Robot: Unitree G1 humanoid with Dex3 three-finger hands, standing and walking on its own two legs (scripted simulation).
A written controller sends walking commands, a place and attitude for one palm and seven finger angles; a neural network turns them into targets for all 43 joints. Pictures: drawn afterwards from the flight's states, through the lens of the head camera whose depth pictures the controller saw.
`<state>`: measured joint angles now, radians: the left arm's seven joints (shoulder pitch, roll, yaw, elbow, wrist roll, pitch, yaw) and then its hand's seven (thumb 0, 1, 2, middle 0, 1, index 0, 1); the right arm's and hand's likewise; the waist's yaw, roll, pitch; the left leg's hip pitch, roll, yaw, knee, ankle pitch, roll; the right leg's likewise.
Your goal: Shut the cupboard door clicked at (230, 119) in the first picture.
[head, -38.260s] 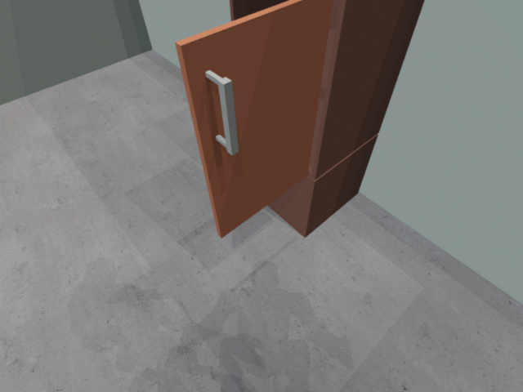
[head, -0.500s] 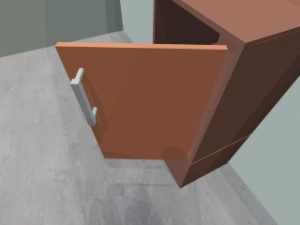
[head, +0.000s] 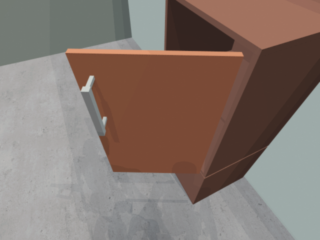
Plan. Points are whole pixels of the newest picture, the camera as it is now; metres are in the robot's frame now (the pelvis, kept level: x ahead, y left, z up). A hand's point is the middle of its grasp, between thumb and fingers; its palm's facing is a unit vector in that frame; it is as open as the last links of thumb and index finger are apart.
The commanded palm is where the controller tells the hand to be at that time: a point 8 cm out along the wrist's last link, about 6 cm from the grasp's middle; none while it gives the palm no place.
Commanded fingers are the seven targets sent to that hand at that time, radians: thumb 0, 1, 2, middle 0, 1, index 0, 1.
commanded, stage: look again from close up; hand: left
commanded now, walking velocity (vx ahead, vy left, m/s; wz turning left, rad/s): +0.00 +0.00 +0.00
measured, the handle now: (96, 108) +0.41 +0.20 +0.10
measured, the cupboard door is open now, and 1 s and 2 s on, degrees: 63 63 63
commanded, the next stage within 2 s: shuffle to correct the standing spot in 0.18 s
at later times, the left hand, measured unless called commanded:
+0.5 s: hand out of the picture +0.00 +0.17 -0.18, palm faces +0.00 -0.98 -0.20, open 7.4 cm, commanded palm none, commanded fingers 0.00 0.90 0.90 -0.20 -0.30 -0.20 -0.30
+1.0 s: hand out of the picture -0.01 +0.15 -0.16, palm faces -0.01 -0.97 -0.23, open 7.3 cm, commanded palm none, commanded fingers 0.00 0.90 0.90 -0.20 -0.30 -0.20 -0.30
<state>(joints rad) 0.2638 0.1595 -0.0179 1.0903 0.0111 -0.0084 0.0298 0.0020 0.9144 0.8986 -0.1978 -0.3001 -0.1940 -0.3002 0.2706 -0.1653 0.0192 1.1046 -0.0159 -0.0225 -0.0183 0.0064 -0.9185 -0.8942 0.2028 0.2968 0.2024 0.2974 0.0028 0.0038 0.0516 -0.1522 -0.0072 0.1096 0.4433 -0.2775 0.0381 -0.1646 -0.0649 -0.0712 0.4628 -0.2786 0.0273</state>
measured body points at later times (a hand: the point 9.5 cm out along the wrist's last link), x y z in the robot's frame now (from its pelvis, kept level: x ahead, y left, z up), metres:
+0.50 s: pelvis -0.01 +0.00 +0.00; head +0.03 +0.00 +0.45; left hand +0.00 +0.22 -0.16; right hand +0.00 -0.23 -0.16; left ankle -0.02 +0.09 -0.74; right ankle -0.02 -0.13 -0.74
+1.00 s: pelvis -0.03 -0.03 +0.00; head -0.02 -0.05 +0.45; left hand -0.01 +0.20 -0.15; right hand -0.04 -0.25 -0.17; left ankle -0.02 +0.09 -0.74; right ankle -0.02 -0.13 -0.74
